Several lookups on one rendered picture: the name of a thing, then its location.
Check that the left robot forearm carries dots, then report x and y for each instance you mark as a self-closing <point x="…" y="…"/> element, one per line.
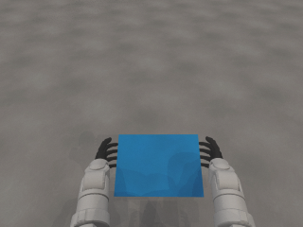
<point x="93" y="198"/>

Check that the robot left hand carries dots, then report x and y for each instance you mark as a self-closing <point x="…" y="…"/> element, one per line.
<point x="103" y="152"/>

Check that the right robot forearm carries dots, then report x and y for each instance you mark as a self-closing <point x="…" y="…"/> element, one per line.
<point x="227" y="195"/>

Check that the robot right hand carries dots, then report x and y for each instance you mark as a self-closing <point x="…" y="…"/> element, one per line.
<point x="214" y="151"/>

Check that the carton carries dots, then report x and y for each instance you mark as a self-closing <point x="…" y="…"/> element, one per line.
<point x="158" y="165"/>

